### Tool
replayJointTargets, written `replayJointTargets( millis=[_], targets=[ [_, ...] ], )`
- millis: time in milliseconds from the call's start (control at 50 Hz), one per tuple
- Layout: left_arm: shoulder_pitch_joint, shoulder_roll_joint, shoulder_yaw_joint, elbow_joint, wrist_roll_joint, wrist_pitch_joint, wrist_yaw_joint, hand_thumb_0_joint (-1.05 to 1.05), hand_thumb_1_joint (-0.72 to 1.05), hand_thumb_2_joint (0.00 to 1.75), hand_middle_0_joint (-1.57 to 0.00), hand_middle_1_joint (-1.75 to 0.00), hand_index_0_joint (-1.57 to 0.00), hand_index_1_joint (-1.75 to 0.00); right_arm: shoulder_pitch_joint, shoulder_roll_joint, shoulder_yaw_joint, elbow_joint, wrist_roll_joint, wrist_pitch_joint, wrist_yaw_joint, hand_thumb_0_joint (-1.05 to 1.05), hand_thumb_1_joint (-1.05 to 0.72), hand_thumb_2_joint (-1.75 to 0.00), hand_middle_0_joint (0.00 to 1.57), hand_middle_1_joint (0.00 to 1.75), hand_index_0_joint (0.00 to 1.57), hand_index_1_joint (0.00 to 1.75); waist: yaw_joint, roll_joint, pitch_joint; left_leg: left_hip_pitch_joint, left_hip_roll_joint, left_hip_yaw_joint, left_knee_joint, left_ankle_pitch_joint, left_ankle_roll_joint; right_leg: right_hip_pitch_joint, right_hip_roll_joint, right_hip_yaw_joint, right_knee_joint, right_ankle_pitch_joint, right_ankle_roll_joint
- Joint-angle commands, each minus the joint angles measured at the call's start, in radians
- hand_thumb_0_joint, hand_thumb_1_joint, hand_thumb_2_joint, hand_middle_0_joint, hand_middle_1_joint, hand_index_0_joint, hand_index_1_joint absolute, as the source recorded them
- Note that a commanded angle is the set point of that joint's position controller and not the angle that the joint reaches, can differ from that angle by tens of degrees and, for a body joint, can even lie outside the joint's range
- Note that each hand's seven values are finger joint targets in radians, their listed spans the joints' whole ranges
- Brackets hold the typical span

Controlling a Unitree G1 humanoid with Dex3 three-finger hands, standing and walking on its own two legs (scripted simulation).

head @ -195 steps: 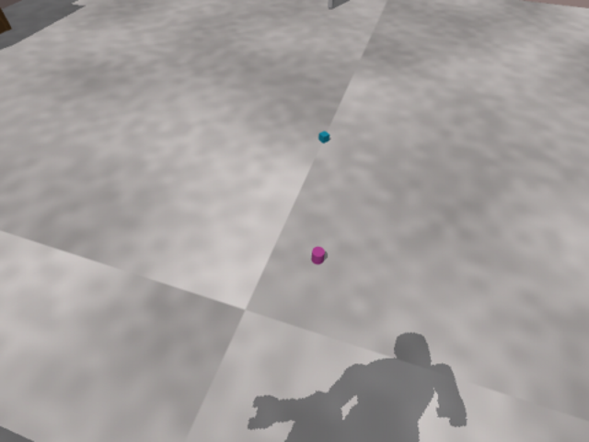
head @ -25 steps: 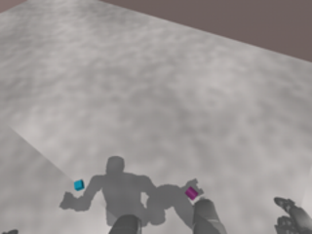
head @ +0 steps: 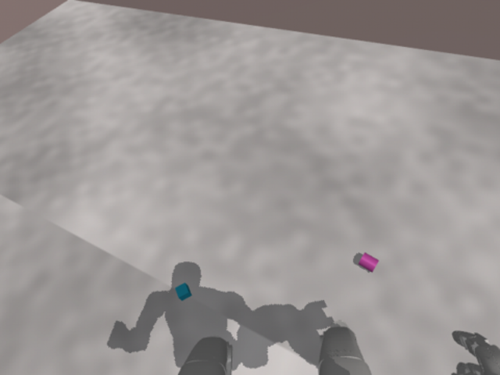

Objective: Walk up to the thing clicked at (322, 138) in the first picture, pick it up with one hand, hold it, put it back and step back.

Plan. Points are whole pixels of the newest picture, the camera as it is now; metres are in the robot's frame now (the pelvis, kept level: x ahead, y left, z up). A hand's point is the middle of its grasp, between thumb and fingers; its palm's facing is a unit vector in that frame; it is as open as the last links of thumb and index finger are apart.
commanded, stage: walk up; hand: left
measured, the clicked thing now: (183, 291) +0.45 +0.36 -0.69
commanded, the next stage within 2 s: none
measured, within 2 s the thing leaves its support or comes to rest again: neither
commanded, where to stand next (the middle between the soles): +0.02 +0.21 m, yaw -12 degrees
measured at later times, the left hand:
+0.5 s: hand out of the picture +0.01 +0.49 -0.10, palm faces -0.16 -0.84 -0.51, open 7.3 cm
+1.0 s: hand out of the picture +0.03 +0.55 -0.11, palm faces -0.30 -0.88 -0.37, open 7.3 cm
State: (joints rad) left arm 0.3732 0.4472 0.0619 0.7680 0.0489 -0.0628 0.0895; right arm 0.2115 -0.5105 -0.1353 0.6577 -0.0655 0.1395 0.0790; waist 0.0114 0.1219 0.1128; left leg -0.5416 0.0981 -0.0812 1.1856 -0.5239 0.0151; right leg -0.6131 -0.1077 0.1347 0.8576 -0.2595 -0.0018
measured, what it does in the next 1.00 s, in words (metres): steps to the left, turning right: left foot, then right foot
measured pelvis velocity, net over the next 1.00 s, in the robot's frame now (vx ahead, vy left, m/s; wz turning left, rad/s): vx -0.10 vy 0.28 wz -0.28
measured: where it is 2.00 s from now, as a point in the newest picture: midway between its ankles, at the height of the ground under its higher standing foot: outside the picture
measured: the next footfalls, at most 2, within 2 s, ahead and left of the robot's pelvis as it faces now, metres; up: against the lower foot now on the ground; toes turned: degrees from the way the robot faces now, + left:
left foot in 0.06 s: +0.03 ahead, +0.22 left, +0.00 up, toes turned +0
right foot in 0.38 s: -0.03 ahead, +0.09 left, +0.00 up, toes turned -11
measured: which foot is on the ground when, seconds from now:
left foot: up 0.00-0.04, down 0.06-0.38, up 0.40-0.58, down 0.60-1.00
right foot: down 0.00-0.08, up 0.10-0.36, down 0.38-0.62, up 0.64-1.00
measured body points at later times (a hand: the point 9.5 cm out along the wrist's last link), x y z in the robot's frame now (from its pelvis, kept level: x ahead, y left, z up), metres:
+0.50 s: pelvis -0.10 +0.22 +0.02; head -0.06 +0.19 +0.47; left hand +0.02 +0.53 -0.07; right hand -0.09 -0.10 -0.11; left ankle -0.04 +0.32 -0.64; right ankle -0.07 +0.10 -0.68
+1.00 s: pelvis -0.10 +0.28 +0.04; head -0.07 +0.29 +0.49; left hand +0.05 +0.59 -0.09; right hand -0.20 -0.06 -0.05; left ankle -0.05 +0.42 -0.68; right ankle -0.13 +0.12 -0.65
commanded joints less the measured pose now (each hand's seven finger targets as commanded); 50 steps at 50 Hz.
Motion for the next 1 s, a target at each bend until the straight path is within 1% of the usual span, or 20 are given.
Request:
replayJointTargets(
  millis=[0, 20, 60, 80, 120, 180, 260, 320, 340, 360, 380, 440, 520, 560, 580, 600, 620, 740, 900, 980],
  targets=[
    [-0.038, 0.386, 0.133, -0.053, -0.005, 0.0, 0.034, 0.0, 0.9, 0.9, -0.2, -0.3, -0.2, -0.3, 0.141, -0.143, -0.06, -0.048, 0.007, -0.037, -0.008, 0.0, -0.9, -0.9, 0.2, 0.3, 0.2, 0.3, -0.052, -0.343, -0.17, 0.182, -0.047, 0.102, -0.319, -0.03, 0.032, 0.037, -0.107, 0.209, -0.309, -0.254, -0.156],
    [-0.06, 0.331, 0.116, -0.047, -0.005, 0.012, 0.036, 0.0, 0.9, 0.9, -0.2, -0.3, -0.2, -0.3, 0.241, -0.156, -0.071, -0.009, -0.002, -0.046, -0.01, 0.0, -0.9, -0.9, 0.2, 0.3, 0.2, 0.3, -0.103, -0.232, -0.18, 0.312, -0.064, 0.093, -0.434, -0.02, 0.043, -0.08, -0.026, 0.096, -0.145, -0.268, -0.1],
    [-0.146, 0.221, 0.077, -0.067, -0.024, 0.011, 0.067, 0.0, 0.9, 0.9, -0.2, -0.3, -0.2, -0.3, 0.165, -0.339, -0.095, -0.037, -0.003, -0.06, -0.027, 0.0, -0.9, -0.9, 0.2, 0.3, 0.2, 0.3, -0.144, 0.271, -0.031, 0.115, 0.246, -0.493, -0.84, -0.104, 0.178, -0.324, 0.237, -0.084, 0.39, -0.367, -0.028],
    [-0.217, 0.258, 0.078, -0.053, -0.019, 0.007, 0.073, 0.0, 0.9, 0.9, -0.2, -0.3, -0.2, -0.3, 0.037, -0.331, -0.085, -0.053, 0.001, -0.066, -0.036, 0.0, -0.9, -0.9, 0.2, 0.3, 0.2, 0.3, -0.112, 0.143, 0.065, -0.063, 0.299, -0.589, -0.91, -0.164, 0.238, -0.254, 0.17, -0.026, 0.495, -0.321, -0.048],
    [-0.095, 0.246, 0.084, 0.042, -0.053, 0.012, 0.056, 0.0, 0.9, 0.9, -0.2, -0.3, -0.2, -0.3, -0.041, -0.215, -0.054, -0.069, -0.007, -0.074, -0.055, 0.0, -0.9, -0.9, 0.2, 0.3, 0.2, 0.3, -0.055, -0.023, 0.096, -0.05, 0.17, -0.349, -0.798, -0.118, 0.131, -0.205, 0.159, 0.0, 0.518, -0.207, -0.045],
    [0.015, 0.251, 0.088, 0.101, -0.065, 0.014, 0.031, 0.0, 0.9, 0.9, -0.2, -0.3, -0.2, -0.3, -0.077, -0.171, -0.041, -0.071, -0.003, -0.081, -0.049, 0.0, -0.9, -0.9, 0.2, 0.3, 0.2, 0.3, -0.026, 0.094, 0.017, 0.077, 0.106, -0.173, -0.709, 0.127, 0.139, -0.051, 0.14, -0.113, 0.427, -0.195, -0.033],
    [0.009, 0.198, 0.073, 0.065, -0.072, 0.01, 0.031, 0.0, 0.9, 0.9, -0.2, -0.3, -0.2, -0.3, 0.018, -0.13, -0.028, -0.063, -0.018, -0.066, -0.037, 0.0, -0.9, -0.9, 0.2, 0.3, 0.2, 0.3, -0.048, 0.121, -0.039, 0.204, 0.139, -0.149, -0.67, 0.37, 0.165, 0.077, 0.107, -0.159, 0.136, -0.252, -0.031],
    [0.13, 0.175, 0.064, 0.096, -0.044, -0.003, 0.032, 0.0, 0.9, 0.9, -0.2, -0.3, -0.2, -0.3, 0.018, -0.096, -0.015, -0.065, 0.01, -0.057, -0.038, 0.0, -0.9, -0.9, 0.2, 0.3, 0.2, 0.3, 0.028, -0.042, -0.173, 0.209, 0.117, -0.074, -0.509, 0.396, 0.103, 0.406, 0.086, -0.137, -0.326, -0.037, -0.068],
    [0.118, 0.222, 0.08, 0.083, -0.026, -0.011, 0.033, 0.0, 0.9, 0.9, -0.2, -0.3, -0.2, -0.3, 0.066, -0.047, 0.0, -0.05, 0.022, -0.064, -0.042, 0.0, -0.9, -0.9, 0.2, 0.3, 0.2, 0.3, 0.039, -0.16, -0.187, 0.057, 0.059, -0.037, -0.386, 0.295, 0.029, 0.57, 0.016, 0.034, -0.395, -0.078, -0.107],
    [0.065, 0.283, 0.098, 0.034, -0.013, -0.015, 0.031, 0.0, 0.9, 0.9, -0.2, -0.3, -0.2, -0.3, 0.129, -0.01, 0.011, -0.042, 0.021, -0.071, -0.043, 0.0, -0.9, -0.9, 0.2, 0.3, 0.2, 0.3, 0.018, -0.346, -0.195, -0.221, -0.036, 0.033, -0.2, -0.089, -0.061, 0.717, -0.256, 0.428, -0.382, -0.077, -0.219],
    [-0.011, 0.321, 0.103, 0.014, -0.014, -0.011, 0.042, 0.0, 0.9, 0.9, -0.2, -0.3, -0.2, -0.3, 0.043, -0.103, -0.014, -0.056, 0.0, -0.064, -0.064, 0.0, -0.9, -0.9, 0.2, 0.3, 0.2, 0.3, 0.034, -0.252, -0.132, -0.22, 0.0, -0.063, -0.027, -0.099, -0.052, 0.487, -0.423, 0.602, -0.423, -0.047, -0.379],
    [-0.125, 0.25, 0.069, 0.005, -0.023, -0.027, 0.039, 0.0, 0.9, 0.9, -0.2, -0.3, -0.2, -0.3, 0.055, -0.117, -0.03, 0.011, 0.031, -0.073, -0.057, 0.0, -0.9, -0.9, 0.2, 0.3, 0.2, 0.3, -0.026, -0.093, -0.075, -0.026, -0.035, -0.06, 0.049, 0.058, -0.024, 0.234, -0.212, 0.281, -0.388, -0.048, -0.278],
    [-0.24, 0.209, 0.056, -0.004, 0.008, -0.002, -0.026, 0.0, 0.9, 0.9, -0.2, -0.3, -0.2, -0.3, 0.165, -0.083, -0.012, 0.118, 0.064, -0.116, -0.047, 0.0, -0.9, -0.9, 0.2, 0.3, 0.2, 0.3, -0.055, -0.297, -0.075, 0.294, -0.08, 0.128, -0.364, 0.08, -0.01, 0.025, -0.022, 0.069, -0.372, -0.562, -0.162],
    [-0.209, 0.174, 0.052, 0.024, 0.007, 0.036, -0.047, 0.0, 0.9, 0.9, -0.2, -0.3, -0.2, -0.3, 0.242, -0.09, -0.016, 0.185, 0.042, -0.146, -0.07, 0.0, -0.9, -0.9, 0.2, 0.3, 0.2, 0.3, -0.084, -0.189, -0.034, 0.395, -0.134, 0.163, -0.575, 0.101, -0.033, -0.042, 0.065, -0.016, -0.154, -0.566, -0.131],
    [-0.191, 0.119, 0.04, 0.02, 0.0, 0.051, -0.054, 0.0, 0.9, 0.9, -0.2, -0.3, -0.2, -0.3, 0.26, -0.13, -0.018, 0.188, 0.024, -0.165, -0.09, 0.0, -0.9, -0.9, 0.2, 0.3, 0.2, 0.3, -0.088, -0.097, -0.009, 0.375, -0.019, -0.064, -0.672, -0.027, 0.006, -0.094, 0.115, -0.03, 0.046, -0.411, -0.098],
    [-0.152, 0.087, 0.032, 0.017, -0.017, 0.056, -0.058, 0.0, 0.9, 0.9, -0.2, -0.3, -0.2, -0.3, 0.186, -0.225, -0.02, 0.151, 0.023, -0.187, -0.101, 0.0, -0.9, -0.9, 0.2, 0.3, 0.2, 0.3, -0.042, 0.015, -0.007, 0.284, 0.269, -0.565, -0.863, -0.274, 0.144, -0.148, 0.159, -0.03, 0.17, -0.304, -0.042],
    [-0.225, 0.186, 0.052, 0.039, -0.001, 0.051, -0.053, 0.0, 0.9, 0.9, -0.2, -0.3, -0.2, -0.3, 0.076, -0.29, -0.029, 0.137, 0.043, -0.192, -0.105, 0.0, -0.9, -0.9, 0.2, 0.3, 0.2, 0.3, -0.045, -0.025, 0.076, 0.101, 0.379, -0.725, -0.95, -0.386, 0.262, -0.101, 0.093, 0.028, 0.241, -0.296, -0.034],
    [-0.118, 0.195, 0.098, 0.13, -0.008, 0.086, -0.114, 0.0, 0.9, 0.9, -0.2, -0.3, -0.2, -0.3, 0.078, -0.235, -0.018, 0.204, 0.031, -0.225, -0.127, 0.0, -0.9, -0.9, 0.2, 0.3, 0.2, 0.3, -0.004, 0.025, 0.035, 0.144, 0.188, -0.345, -0.872, -0.248, 0.15, -0.007, 0.099, -0.004, 0.302, -0.15, -0.015],
    [-0.231, 0.183, 0.088, 0.088, -0.009, 0.082, -0.146, 0.0, 0.9, 0.9, -0.2, -0.3, -0.2, -0.3, 0.188, -0.239, -0.017, 0.218, 0.028, -0.234, -0.123, 0.0, -0.9, -0.9, 0.2, 0.3, 0.2, 0.3, -0.075, 0.048, -0.003, 0.372, 0.207, -0.272, -0.864, -0.14, 0.196, -0.062, 0.061, -0.068, 0.112, -0.211, 0.003],
    [-0.178, 0.16, 0.078, 0.107, -0.024, 0.056, -0.142, 0.0, 0.9, 0.9, -0.2, -0.3, -0.2, -0.3, 0.135, -0.231, -0.005, 0.196, 0.03, -0.22, -0.107, 0.0, -0.9, -0.9, 0.2, 0.3, 0.2, 0.3, -0.042, 0.08, -0.049, 0.298, 0.184, -0.136, -0.781, 0.073, 0.194, 0.153, 0.064, -0.144, -0.098, -0.225, -0.012]
  ],
)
